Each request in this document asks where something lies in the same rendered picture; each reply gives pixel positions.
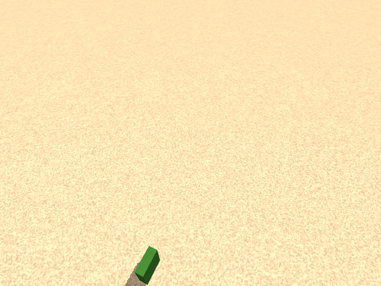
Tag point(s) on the carton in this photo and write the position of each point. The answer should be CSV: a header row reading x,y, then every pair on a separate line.
x,y
147,265

